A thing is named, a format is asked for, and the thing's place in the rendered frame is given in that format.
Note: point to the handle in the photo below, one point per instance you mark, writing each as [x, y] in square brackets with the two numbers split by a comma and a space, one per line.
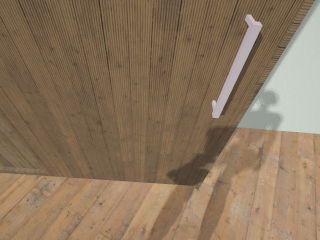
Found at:
[250, 37]

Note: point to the wardrobe door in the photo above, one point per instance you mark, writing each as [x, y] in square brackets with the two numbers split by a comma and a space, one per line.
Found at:
[122, 90]
[13, 152]

